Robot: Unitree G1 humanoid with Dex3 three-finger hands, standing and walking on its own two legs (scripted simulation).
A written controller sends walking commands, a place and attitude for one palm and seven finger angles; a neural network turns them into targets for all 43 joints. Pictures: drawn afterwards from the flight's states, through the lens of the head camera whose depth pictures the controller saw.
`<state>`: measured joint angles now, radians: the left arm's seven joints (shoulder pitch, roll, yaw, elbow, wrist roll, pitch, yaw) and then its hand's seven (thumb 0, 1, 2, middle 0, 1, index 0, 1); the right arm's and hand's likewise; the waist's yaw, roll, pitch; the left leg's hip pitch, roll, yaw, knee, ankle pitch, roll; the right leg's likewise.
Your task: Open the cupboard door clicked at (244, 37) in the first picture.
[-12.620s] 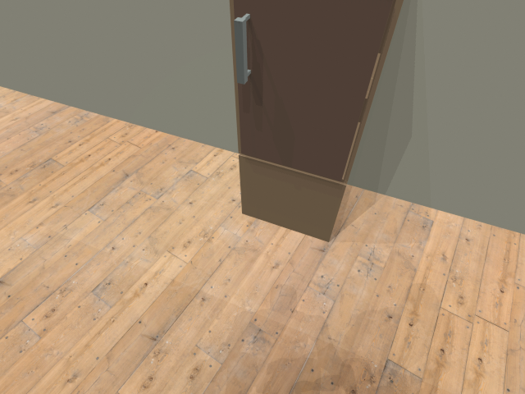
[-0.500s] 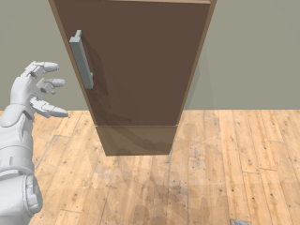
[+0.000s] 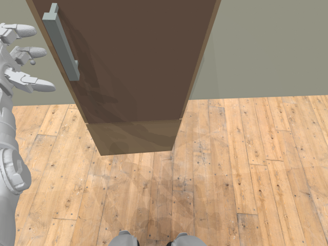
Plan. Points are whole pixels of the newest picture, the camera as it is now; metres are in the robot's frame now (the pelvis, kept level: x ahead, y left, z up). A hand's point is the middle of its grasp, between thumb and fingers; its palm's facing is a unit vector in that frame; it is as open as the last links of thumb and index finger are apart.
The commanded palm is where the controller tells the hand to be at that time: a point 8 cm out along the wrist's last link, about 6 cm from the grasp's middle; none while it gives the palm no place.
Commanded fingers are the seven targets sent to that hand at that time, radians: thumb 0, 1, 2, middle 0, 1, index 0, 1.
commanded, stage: move the hooked fingers beside the handle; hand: left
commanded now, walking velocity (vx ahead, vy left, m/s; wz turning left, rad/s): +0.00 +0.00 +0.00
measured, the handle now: (65, 45) +0.58 +0.21 +0.11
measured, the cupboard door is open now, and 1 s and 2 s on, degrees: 0 0 0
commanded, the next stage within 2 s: slide the fingers in behind the handle in 1.08 s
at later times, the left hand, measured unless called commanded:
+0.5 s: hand (27, 59) +0.51 +0.28 +0.13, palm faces +0.05 -1.00 +0.00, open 13.9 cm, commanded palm +0.49 +0.31 +0.12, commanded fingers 0.00 -0.50 0.30 -0.30 -1.20 -0.30 -1.20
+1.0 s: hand (36, 57) +0.52 +0.26 +0.13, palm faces +0.06 -1.00 -0.02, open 14.0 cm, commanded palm +0.50 +0.30 +0.11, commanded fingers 0.00 -0.50 0.30 -0.30 -1.20 -0.30 -1.20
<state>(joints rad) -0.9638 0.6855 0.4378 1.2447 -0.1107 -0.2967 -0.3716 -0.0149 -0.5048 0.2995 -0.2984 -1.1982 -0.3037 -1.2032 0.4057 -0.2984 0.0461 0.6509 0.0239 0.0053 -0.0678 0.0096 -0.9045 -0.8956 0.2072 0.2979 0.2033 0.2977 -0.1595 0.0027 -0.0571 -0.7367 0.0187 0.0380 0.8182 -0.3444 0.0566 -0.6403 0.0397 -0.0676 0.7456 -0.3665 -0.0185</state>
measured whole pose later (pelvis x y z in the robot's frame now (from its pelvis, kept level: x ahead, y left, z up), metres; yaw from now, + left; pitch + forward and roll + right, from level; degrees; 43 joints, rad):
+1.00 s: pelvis +0.00 +0.00 -0.01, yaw -1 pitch +18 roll -4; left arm -1.05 0.74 0.43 1.33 -0.07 -0.27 -0.35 -0.01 -0.50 0.30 -0.30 -1.20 -0.30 -1.20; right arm 0.41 -0.29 0.06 0.62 0.02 0.06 -0.05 0.01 -0.90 -0.90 0.21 0.30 0.20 0.30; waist -0.19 0.02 -0.08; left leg -0.82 0.03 0.03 0.88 -0.38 0.06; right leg -0.71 0.05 -0.07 0.78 -0.39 -0.02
